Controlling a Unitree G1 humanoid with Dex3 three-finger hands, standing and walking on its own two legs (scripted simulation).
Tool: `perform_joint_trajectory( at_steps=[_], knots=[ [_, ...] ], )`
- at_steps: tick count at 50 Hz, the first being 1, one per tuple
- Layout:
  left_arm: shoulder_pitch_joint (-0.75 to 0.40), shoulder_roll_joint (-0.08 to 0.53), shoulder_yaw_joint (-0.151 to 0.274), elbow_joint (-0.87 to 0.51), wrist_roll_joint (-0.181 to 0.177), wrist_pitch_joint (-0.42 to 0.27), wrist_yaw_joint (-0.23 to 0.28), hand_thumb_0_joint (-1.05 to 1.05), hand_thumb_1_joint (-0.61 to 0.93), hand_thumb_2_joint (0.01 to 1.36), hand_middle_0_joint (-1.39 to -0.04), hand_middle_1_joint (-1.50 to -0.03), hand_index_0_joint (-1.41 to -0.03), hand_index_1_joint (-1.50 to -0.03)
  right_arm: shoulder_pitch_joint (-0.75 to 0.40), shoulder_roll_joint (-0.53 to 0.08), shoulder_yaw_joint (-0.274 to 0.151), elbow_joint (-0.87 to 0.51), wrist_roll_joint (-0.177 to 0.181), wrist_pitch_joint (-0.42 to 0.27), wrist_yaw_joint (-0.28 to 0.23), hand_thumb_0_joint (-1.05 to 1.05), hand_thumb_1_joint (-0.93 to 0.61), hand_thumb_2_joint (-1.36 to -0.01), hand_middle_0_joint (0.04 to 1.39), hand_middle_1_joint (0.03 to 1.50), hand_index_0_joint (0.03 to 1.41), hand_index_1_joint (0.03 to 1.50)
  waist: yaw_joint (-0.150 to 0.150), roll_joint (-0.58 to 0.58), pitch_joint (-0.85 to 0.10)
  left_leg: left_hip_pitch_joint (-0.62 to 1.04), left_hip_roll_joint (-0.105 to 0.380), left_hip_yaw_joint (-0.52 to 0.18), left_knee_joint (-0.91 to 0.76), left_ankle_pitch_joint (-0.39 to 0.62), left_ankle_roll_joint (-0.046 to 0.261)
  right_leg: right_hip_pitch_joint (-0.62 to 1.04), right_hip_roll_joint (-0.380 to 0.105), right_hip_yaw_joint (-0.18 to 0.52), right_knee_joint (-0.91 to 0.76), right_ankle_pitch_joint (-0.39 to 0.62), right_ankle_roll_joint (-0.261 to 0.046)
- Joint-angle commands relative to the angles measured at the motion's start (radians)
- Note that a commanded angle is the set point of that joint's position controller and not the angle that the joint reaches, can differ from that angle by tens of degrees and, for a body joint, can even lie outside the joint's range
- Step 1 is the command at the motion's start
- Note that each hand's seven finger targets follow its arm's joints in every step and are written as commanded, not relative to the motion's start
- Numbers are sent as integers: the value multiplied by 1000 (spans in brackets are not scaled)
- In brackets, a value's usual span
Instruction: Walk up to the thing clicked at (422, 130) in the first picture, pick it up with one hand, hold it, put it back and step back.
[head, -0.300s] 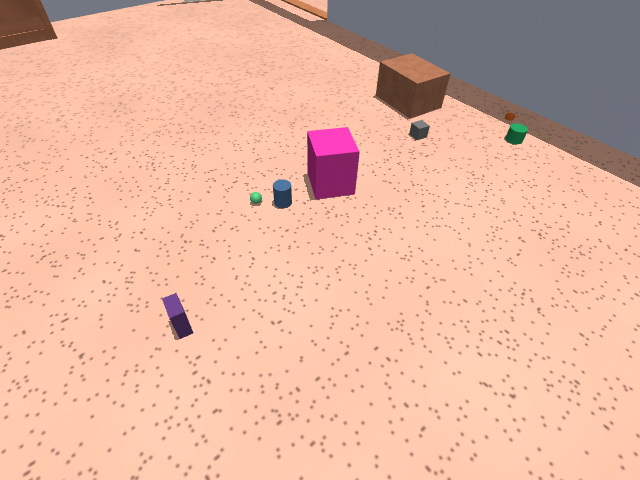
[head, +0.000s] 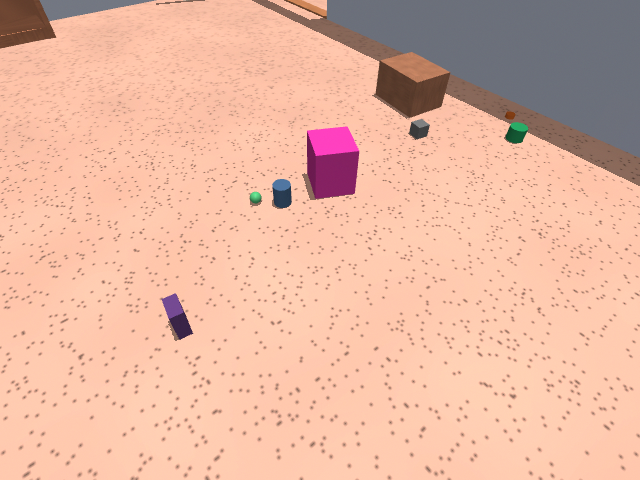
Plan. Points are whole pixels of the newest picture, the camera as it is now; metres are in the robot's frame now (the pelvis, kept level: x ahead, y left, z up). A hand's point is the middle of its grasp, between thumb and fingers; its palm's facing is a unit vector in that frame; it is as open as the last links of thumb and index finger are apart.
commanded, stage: stand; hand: left
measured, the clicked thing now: (419, 129) +2.07 -0.61 -0.74
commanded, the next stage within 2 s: walk up in 0.82 s
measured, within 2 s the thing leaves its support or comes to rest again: neither
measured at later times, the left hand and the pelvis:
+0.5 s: hand out of the picture +0.08 +0.25 -0.16, palm faces -0.02 -0.94 -0.34, open 7.4 cm; pelvis +0.00 +0.00 +0.00, yaw +0 degrees
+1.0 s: hand out of the picture +0.11 +0.25 -0.14, palm faces -0.11 -0.93 -0.35, open 7.4 cm; pelvis +0.02 -0.03 +0.00, yaw -4 degrees
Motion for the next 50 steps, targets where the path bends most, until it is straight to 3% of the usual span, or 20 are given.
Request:
perform_joint_trajectory(
  at_steps=[1,7,19,23,31,40,41,42,43,44,45,46,47,50],
  knots=[
    [-45,212,41,-62,-3,-20,16,0,900,900,-200,-300,-200,-300,-47,-211,-40,-62,0,-21,-12,0,-900,-900,200,300,200,300,1,-3,-83,5,118,-94,-59,96,35,9,-116,93,-64,106,-31],
    [-39,207,39,-61,-5,-22,15,0,900,900,-200,-300,-200,-300,-48,-216,-41,-61,3,-23,-13,0,-900,-900,200,300,200,300,2,1,-98,32,122,-93,-48,155,36,20,-119,89,-57,155,-30],
    [-32,207,40,-57,-4,-17,14,0,900,900,-200,-300,-200,-300,-45,-215,-38,-57,1,-21,-13,0,-900,-900,200,300,200,300,5,12,-56,2,117,-99,-73,80,31,9,-115,86,-74,84,-31],
    [-40,214,42,-61,-2,-20,15,0,900,900,-200,-300,-200,-300,-49,-214,-40,-62,2,-23,-12,0,-900,-900,200,300,200,300,2,-1,-86,26,120,-99,-64,123,32,18,-119,87,-70,121,-31],
    [-33,211,43,-58,-1,-15,14,0,900,900,-200,-300,-200,-300,-40,-216,-39,-58,0,-22,-14,0,-900,-900,200,300,200,300,2,8,-59,-7,119,-103,-87,69,31,15,-115,85,-74,75,-32],
    [-30,211,41,-62,-1,-17,14,0,900,900,-200,-300,-200,-300,-43,-221,-39,-57,0,-22,-13,0,-900,-900,200,300,200,300,5,5,-76,17,122,-101,-70,106,35,15,-122,87,-75,106,-33],
    [4,324,128,-155,26,-20,-33,0,900,900,-200,-300,-200,-300,51,-351,-128,-129,-28,-57,5,0,-900,-900,200,300,200,300,-32,-28,-209,166,139,-110,18,-399,102,-137,-66,122,42,-349,-66],
    [-85,293,122,-175,27,-12,-54,0,900,900,-200,-300,-200,-300,100,-374,-148,-111,-34,-66,10,0,-900,-900,200,300,200,300,-80,54,-116,257,198,-187,-40,-600,138,-426,-38,72,155,-431,-55],
    [-166,261,118,-212,26,-5,-67,0,900,900,-200,-300,-200,-300,129,-417,-169,-108,-36,-71,8,0,-900,-900,200,300,200,300,-116,218,-29,260,355,-369,-198,-732,199,-613,-14,-9,425,-300,-30],
    [-207,272,120,-238,40,-6,-75,0,900,900,-200,-300,-200,-300,122,-415,-172,-126,-29,-77,8,0,-900,-900,200,300,200,300,-119,148,26,190,452,-420,-244,-669,245,-681,-70,60,525,-269,-26],
    [-188,279,123,-249,33,-13,-81,0,900,900,-200,-300,-200,-300,89,-415,-172,-151,-27,-84,7,0,-900,-900,200,300,200,300,-94,99,44,152,486,-442,-258,-608,260,-667,-109,118,569,-247,-29],
    [-159,287,126,-237,30,-20,-89,0,900,900,-200,-300,-200,-300,70,-392,-168,-160,-30,-92,6,0,-900,-900,200,300,200,300,-67,48,29,131,448,-395,-259,-546,241,-632,-128,139,592,-218,-27],
    [-106,288,130,-230,23,-21,-100,0,900,900,-200,-300,-200,-300,49,-379,-166,-175,-32,-97,7,0,-900,-900,200,300,200,300,-36,64,-1,134,413,-337,-258,-552,225,-592,-140,131,591,-212,-24],
    [5,272,137,-209,14,-5,-132,0,900,900,-200,-300,-200,-300,-32,-366,-168,-214,-44,-102,22,0,-900,-900,200,300,200,300,12,156,-22,55,314,-111,-249,-476,181,-464,-122,23,514,-164,1]
  ],
)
